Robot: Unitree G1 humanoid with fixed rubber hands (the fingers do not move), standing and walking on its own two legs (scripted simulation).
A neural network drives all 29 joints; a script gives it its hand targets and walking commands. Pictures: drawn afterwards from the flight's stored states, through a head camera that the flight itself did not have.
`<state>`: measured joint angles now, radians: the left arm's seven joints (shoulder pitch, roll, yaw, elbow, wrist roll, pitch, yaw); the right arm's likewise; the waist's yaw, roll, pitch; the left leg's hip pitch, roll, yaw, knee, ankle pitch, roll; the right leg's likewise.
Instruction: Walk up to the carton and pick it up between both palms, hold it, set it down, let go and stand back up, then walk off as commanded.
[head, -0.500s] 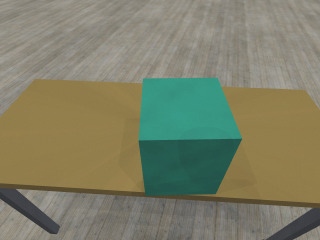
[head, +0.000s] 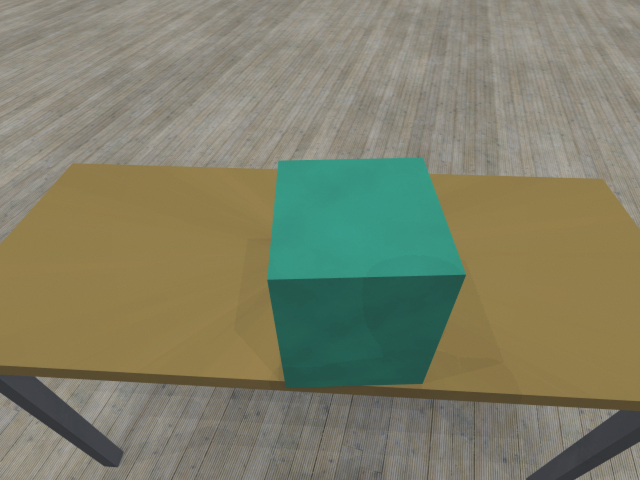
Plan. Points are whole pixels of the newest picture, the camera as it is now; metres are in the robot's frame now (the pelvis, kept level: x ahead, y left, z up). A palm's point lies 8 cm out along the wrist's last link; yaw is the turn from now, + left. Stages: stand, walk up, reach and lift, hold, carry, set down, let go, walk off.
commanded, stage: stand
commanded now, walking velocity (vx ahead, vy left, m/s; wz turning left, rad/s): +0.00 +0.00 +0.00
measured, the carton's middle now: (352, 275) +0.41 -0.03 +0.04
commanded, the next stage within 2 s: none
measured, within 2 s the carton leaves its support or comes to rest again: neither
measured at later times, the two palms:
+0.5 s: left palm out of the picture +0.07 +0.27 -0.12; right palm out of the picture +0.08 -0.28 -0.11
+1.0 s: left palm out of the picture +0.08 +0.27 -0.11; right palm out of the picture +0.08 -0.28 -0.11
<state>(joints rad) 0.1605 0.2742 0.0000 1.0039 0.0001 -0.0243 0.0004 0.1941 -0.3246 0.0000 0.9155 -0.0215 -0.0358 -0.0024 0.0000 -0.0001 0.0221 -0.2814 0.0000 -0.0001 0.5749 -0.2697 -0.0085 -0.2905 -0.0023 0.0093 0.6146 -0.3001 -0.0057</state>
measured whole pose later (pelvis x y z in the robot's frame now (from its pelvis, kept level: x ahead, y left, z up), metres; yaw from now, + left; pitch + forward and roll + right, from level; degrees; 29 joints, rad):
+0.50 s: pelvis +0.00 +0.00 +0.01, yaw +0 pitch -2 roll +1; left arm 0.15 0.27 0.00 1.06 0.00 -0.02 0.00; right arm 0.19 -0.32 0.00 0.96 -0.02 -0.04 0.00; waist 0.00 0.00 0.02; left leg -0.24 0.00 0.00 0.49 -0.23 -0.01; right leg -0.24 0.00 0.01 0.52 -0.25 -0.01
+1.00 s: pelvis +0.00 +0.00 +0.01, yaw +0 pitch -2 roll +1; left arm 0.15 0.27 0.00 1.07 0.00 -0.02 0.00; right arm 0.19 -0.33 0.00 0.97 -0.02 -0.04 0.00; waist 0.00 0.00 0.01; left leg -0.22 0.00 0.00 0.46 -0.22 -0.01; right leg -0.23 0.00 0.01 0.51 -0.25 -0.01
